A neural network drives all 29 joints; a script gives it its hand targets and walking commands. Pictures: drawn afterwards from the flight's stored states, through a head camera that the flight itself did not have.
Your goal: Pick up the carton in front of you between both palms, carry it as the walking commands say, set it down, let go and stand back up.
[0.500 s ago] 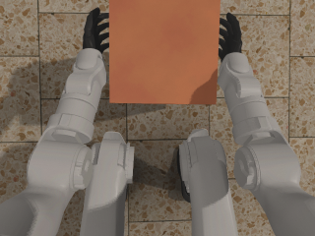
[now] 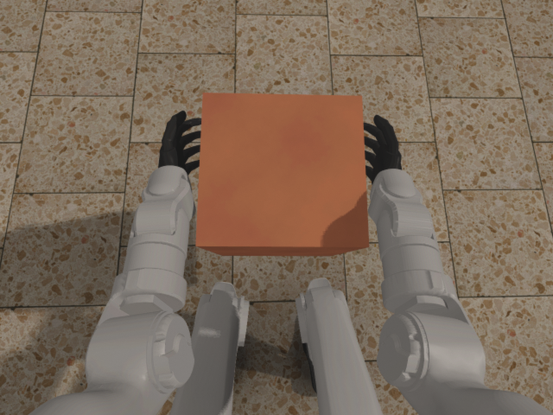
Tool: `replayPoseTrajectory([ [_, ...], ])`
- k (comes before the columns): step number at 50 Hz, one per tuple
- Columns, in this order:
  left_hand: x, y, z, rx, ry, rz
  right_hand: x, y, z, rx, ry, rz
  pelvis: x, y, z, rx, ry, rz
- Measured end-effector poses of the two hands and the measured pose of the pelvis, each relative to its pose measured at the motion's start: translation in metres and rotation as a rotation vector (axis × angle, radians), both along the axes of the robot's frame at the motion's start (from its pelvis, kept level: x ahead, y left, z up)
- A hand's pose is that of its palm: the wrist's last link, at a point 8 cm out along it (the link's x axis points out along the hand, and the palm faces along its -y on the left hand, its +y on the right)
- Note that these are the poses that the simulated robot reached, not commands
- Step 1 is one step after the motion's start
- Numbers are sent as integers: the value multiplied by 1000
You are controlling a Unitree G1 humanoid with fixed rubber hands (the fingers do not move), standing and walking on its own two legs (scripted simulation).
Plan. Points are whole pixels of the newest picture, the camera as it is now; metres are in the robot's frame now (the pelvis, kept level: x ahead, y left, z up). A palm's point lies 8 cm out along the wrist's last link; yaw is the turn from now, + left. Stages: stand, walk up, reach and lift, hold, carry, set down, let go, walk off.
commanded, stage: reach and lift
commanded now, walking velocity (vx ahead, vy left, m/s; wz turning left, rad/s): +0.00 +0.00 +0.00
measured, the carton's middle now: (279, 190) +0.45 -0.02 -0.13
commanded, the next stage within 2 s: none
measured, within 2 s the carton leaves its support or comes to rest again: neither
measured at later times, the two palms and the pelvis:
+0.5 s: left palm (118, 143) +0.42 +0.14 +0.10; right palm (441, 146) +0.42 -0.16 +0.10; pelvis +0.06 +0.00 +0.15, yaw +0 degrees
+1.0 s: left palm out of the picture +0.39 +0.15 +0.25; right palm out of the picture +0.39 -0.15 +0.25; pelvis +0.10 +0.00 +0.25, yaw +0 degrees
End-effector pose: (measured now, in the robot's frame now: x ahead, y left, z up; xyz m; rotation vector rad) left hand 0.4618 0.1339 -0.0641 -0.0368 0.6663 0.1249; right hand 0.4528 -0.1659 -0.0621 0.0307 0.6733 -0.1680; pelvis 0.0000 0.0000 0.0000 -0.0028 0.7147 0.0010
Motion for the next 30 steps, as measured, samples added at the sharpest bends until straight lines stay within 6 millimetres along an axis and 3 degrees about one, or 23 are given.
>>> replayPoseTrajectory([
  [30, -47, 9, 195, 0, 11, 22, -42, 8, 193, 8, 11, 10, 70, -2, 174, -1, -279, 3],
])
